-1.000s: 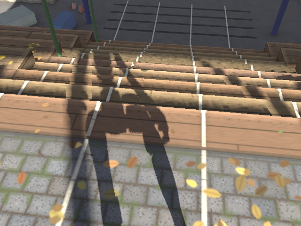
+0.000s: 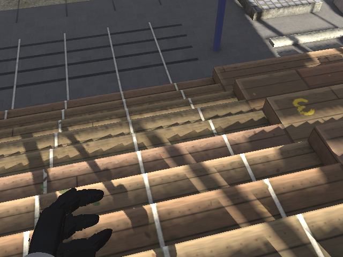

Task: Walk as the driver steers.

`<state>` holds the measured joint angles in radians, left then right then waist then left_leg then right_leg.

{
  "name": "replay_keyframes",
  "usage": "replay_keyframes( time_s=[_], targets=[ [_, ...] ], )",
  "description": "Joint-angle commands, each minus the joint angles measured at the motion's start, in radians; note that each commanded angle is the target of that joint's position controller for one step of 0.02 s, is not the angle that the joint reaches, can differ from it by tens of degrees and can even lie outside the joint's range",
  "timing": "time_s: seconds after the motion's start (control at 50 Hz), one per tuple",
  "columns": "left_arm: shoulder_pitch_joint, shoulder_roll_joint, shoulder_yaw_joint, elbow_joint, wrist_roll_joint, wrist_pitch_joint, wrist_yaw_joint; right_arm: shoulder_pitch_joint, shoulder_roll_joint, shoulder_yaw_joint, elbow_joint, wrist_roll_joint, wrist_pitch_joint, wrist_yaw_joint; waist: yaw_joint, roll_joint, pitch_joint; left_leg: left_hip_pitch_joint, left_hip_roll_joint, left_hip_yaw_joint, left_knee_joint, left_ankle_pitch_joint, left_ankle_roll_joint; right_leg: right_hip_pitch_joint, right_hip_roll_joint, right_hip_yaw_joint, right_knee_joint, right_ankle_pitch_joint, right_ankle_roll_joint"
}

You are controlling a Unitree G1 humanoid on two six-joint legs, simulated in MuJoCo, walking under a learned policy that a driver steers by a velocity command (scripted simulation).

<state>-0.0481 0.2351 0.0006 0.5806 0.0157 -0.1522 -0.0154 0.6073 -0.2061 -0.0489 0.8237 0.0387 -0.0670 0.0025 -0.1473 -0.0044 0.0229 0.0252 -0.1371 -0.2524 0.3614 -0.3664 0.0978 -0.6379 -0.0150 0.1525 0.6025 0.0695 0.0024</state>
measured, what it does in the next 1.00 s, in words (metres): goes down: right foot, then left foot 0.15 m lower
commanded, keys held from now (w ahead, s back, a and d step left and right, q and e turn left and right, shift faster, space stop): w+q+shift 0.38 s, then w+shift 0.04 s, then w+e+shift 0.58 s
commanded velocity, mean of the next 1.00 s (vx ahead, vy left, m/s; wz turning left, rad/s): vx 1.00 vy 0.00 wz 0.18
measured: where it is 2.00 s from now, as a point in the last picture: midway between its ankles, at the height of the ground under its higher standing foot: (138, 156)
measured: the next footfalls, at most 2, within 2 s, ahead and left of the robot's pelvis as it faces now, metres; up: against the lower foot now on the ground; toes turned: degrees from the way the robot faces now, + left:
right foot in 0.06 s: +0.25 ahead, -0.17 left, +0.00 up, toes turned +12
left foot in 0.48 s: +0.46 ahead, +0.15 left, -0.15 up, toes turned +26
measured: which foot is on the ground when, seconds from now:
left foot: down 0.00-0.08, up 0.10-0.46, down 0.48-0.82, up 0.84-1.00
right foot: up 0.00-0.04, down 0.06-0.46, up 0.48-0.80, down 0.82-1.00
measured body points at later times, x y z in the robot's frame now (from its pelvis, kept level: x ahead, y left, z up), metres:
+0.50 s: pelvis +0.42 +0.07 -0.13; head +0.40 +0.08 +0.32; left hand +0.28 +0.31 -0.27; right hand +0.69 -0.12 -0.19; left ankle +0.45 +0.14 -0.85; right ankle +0.29 -0.16 -0.65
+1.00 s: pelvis +0.80 +0.16 -0.35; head +0.79 +0.17 +0.10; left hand +0.66 +0.34 -0.50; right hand +1.09 +0.01 -0.37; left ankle +0.87 +0.34 -0.97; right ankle +0.73 +0.06 -1.03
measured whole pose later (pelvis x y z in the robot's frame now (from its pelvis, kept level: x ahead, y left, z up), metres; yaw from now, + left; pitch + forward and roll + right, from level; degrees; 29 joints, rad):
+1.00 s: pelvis +0.80 +0.16 -0.35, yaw +8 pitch +1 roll -2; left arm 0.61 0.13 0.02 0.96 0.00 -0.05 0.02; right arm -0.02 -0.15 -0.01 0.59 0.01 -0.14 -0.03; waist 0.08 0.01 -0.03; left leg -0.83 0.03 -0.17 1.29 -0.16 -0.02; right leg -0.31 0.23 0.14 0.94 -0.62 -0.12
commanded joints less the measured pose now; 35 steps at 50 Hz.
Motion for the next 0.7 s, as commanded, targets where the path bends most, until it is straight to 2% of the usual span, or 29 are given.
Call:
replay_keyframes(
  time_s=[0.02,0.06,0.08,0.1,0.12,0.14,0.18,0.24,0.26,0.28,0.3,0.32,0.34,0.38,0.42,0.44,0.46,0.48,0.5,0.52,0.54,0.56,0.58,0.6,0.62,0.64,0.66,0.68,0.7],
  targets=[
    [0.103,0.158,0.08,-0.034,-0.012,-0.022,0.008,-0.142,-0.145,-0.037,-0.089,-0.012,-0.015,-0.01,0.174,0.114,-0.055,-0.448,0.152,-0.165,-0.004,0.451,0.075,0.614,0.068,-0.057,0.083,0.195,-0.006],
    [0.488,0.209,0.128,0.04,-0.033,-0.017,0.023,-0.304,-0.2,-0.05,-0.159,-0.02,-0.004,-0.005,0.433,0.111,-0.214,-0.535,0.094,-0.106,0.474,0.715,-0.018,0.943,0.032,-0.049,0.124,-0.05,-0.013],
    [0.631,0.257,0.131,0.058,-0.045,0.001,0.027,-0.195,-0.085,-0.021,-0.167,-0.028,0.006,0.003,0.403,-0.108,-0.336,-0.62,0.026,-0.073,0.866,0.188,-0.044,1.1,-0.188,0.175,0.049,-0.384,-0.131],
    [0.567,0.239,0.111,0.028,-0.04,0.009,0.011,-0.011,0.016,0.013,-0.142,0.003,0.008,-0.006,0.292,-0.414,-0.375,-0.729,0.004,-0.032,1.114,-0.249,-0.054,1.102,-0.369,0.475,-0.028,-0.242,-0.238],
    [0.518,0.215,0.112,0.049,-0.047,0.015,0.001,-0.042,-0.014,0.015,-0.174,0.058,0.012,-0.021,0.256,-0.492,-0.265,-0.93,0.08,0.047,1.218,-0.138,-0.048,0.998,-0.437,0.722,-0.232,-0.473,-0.283],
    [0.431,0.117,0.098,0.035,-0.06,0.019,-0.004,-0.19,-0.101,-0.009,-0.185,0.04,0.017,-0.03,0.253,-0.186,-0.076,-0.955,0.146,0.068,1.185,-0.02,-0.023,0.796,-0.348,0.627,-0.262,-0.579,-0.256],
    [0.325,0.063,0.08,0.04,-0.036,0.013,-0.017,-0.273,-0.102,-0.019,-0.213,-0.003,0.056,-0.024,0.191,-0.022,0.043,-0.871,0.211,0.09,1.137,0.025,-0.017,0.501,-0.327,0.401,-0.192,-0.33,-0.264],
    [0.276,0.089,0.083,0.107,-0.048,0.012,-0.011,-0.359,-0.082,-0.01,-0.283,-0.002,0.073,0.003,0.134,-0.056,0.117,-0.84,0.309,0.106,0.817,0.02,0.007,0.352,-0.287,0.159,-0.261,-0.255,-0.182],
    [0.298,0.12,0.094,0.139,-0.038,0.021,-0.003,-0.37,-0.078,-0.005,-0.292,-0.025,0.067,0.008,0.136,-0.051,0.085,-0.811,0.304,0.144,0.797,0.088,0.001,0.353,-0.289,0.111,-0.244,-0.202,-0.188],
    [0.307,0.158,0.105,0.152,-0.021,0.015,0.0,-0.313,-0.101,-0.015,-0.252,-0.035,0.057,0.017,0.132,-0.006,0.032,-0.788,0.302,0.168,0.834,0.291,0.001,0.385,-0.289,0.064,-0.187,-0.15,-0.193],
    [0.315,0.113,0.092,0.159,-0.025,0.009,0.013,-0.344,-0.129,-0.028,-0.242,-0.022,0.041,0.035,0.14,0.035,0.049,-0.816,0.315,0.1,0.656,0.525,0.027,0.39,-0.233,-0.039,-0.131,-0.272,-0.133],
    [0.311,0.107,0.082,0.163,-0.03,-0.001,0.031,-0.381,-0.159,-0.034,-0.249,-0.033,0.026,0.055,0.146,0.042,0.038,-0.709,0.269,0.15,0.475,0.811,0.026,0.333,-0.171,-0.155,-0.115,-0.337,-0.081],
    [0.318,0.122,0.08,0.177,-0.026,0.006,0.037,-0.408,-0.116,-0.025,-0.258,-0.042,0.024,0.072,0.148,0.025,0.015,-0.515,0.212,0.239,0.411,0.966,0.023,0.223,-0.126,-0.253,-0.101,-0.392,-0.054],
    [0.324,0.133,0.078,0.192,-0.009,0.011,0.042,-0.382,-0.107,-0.032,-0.245,0.002,0.027,0.079,0.111,-0.03,-0.009,-0.237,0.143,0.324,0.422,1.004,0.0,0.093,-0.09,-0.337,-0.012,-0.434,-0.022],
    [0.294,0.163,0.079,0.172,-0.002,0.021,0.028,-0.14,-0.205,-0.079,-0.144,0.001,0.036,0.067,0.003,-0.049,-0.122,0.009,0.064,0.399,0.553,0.966,0.017,0.132,-0.112,-0.352,0.265,-0.086,-0.004],
    [0.291,0.189,0.083,0.189,-0.035,0.03,0.019,0.034,-0.218,-0.094,-0.067,-0.005,0.048,0.05,-0.077,-0.041,-0.149,0.169,0.069,0.389,0.509,0.85,0.052,0.11,-0.139,-0.336,0.526,0.104,0.008],
    [0.255,0.207,0.089,0.21,-0.073,0.035,0.018,0.166,-0.212,-0.095,-0.032,-0.037,0.055,0.04,-0.188,0.069,-0.068,0.22,0.184,0.254,0.227,0.749,0.142,0.024,-0.107,-0.297,0.947,0.009,0.04],
    [0.205,0.17,0.081,0.222,-0.055,0.036,0.029,0.219,-0.198,-0.08,0.0,-0.048,0.043,0.035,-0.245,0.227,0.056,0.213,0.263,0.171,-0.03,0.779,0.197,-0.086,0.009,-0.272,1.414,-0.682,0.04],
    [0.407,0.064,0.055,0.158,-0.053,0.016,0.019,0.042,-0.214,-0.044,-0.051,-0.062,0.013,0.034,0.005,0.4,0.057,0.264,0.294,0.087,0.318,1.08,0.135,-0.348,0.036,-0.015,1.355,-0.83,-0.044],
    [0.507,0.139,0.07,0.19,-0.081,0.005,0.003,-0.016,-0.198,-0.048,-0.103,-0.039,0.009,0.032,0.054,0.3,-0.036,0.219,0.37,0.019,0.349,0.992,0.162,-0.344,0.024,0.096,1.097,-0.671,-0.084],
    [0.497,0.164,0.087,0.217,-0.081,0.007,0.004,-0.087,-0.171,-0.049,-0.111,-0.029,0.006,0.03,0.097,0.113,-0.028,0.073,0.388,-0.013,0.315,0.769,0.148,-0.325,0.017,0.113,0.987,-0.514,-0.098],
    [0.454,0.181,0.101,0.226,-0.061,0.035,0.013,-0.237,-0.136,-0.031,-0.137,-0.043,0.0,0.03,0.18,-0.103,0.023,-0.17,0.319,0.066,0.177,0.587,0.095,-0.194,-0.015,0.053,0.77,-0.314,-0.083],
    [0.46,0.071,0.072,0.179,-0.053,0.052,0.021,-0.364,-0.224,-0.047,-0.124,-0.052,0.0,0.025,0.272,0.162,0.039,-0.355,0.549,-0.146,0.167,0.539,0.214,-0.244,-0.094,0.026,0.719,-0.359,-0.028],
    [0.404,0.062,0.05,0.182,-0.043,0.072,0.036,-0.359,-0.169,-0.035,-0.123,-0.058,-0.029,0.023,0.214,0.071,0.066,-0.475,0.611,-0.297,0.202,0.603,0.26,-0.225,-0.142,0.076,0.693,-0.331,0.028],
    [0.432,0.066,0.052,0.206,-0.043,0.078,0.033,-0.285,-0.17,-0.033,-0.098,-0.091,-0.05,0.018,0.196,-0.035,0.022,-0.478,0.561,-0.242,0.26,0.539,0.237,-0.191,-0.129,0.09,0.693,-0.181,0.026],
    [0.398,0.08,0.058,0.211,-0.056,0.075,0.018,-0.293,-0.145,-0.032,-0.089,-0.09,-0.061,-0.006,0.203,-0.078,-0.001,-0.498,0.457,-0.125,0.288,0.244,0.144,-0.161,-0.135,0.135,0.488,0.051,-0.007],
    [0.321,0.072,0.057,0.185,-0.037,0.072,0.001,-0.31,-0.144,-0.023,-0.085,-0.06,-0.066,-0.034,0.196,-0.023,0.045,-0.626,0.385,0.049,0.287,0.08,0.102,-0.063,-0.098,0.058,0.291,0.347,0.001],
    [0.267,0.049,0.051,0.166,-0.008,0.069,-0.019,-0.281,-0.154,-0.017,-0.056,-0.055,-0.072,-0.051,0.179,-0.013,0.031,-0.683,0.325,0.161,0.316,-0.023,0.067,0.082,-0.066,-0.019,0.219,0.512,-0.02],
    [0.252,0.034,0.051,0.158,-0.007,0.077,-0.028,-0.257,-0.164,-0.015,-0.04,-0.05,-0.071,-0.06,0.175,0.015,0.004,-0.716,0.304,0.205,0.321,-0.024,0.06,0.2,-0.027,-0.069,0.228,0.52,-0.022]
  ],
)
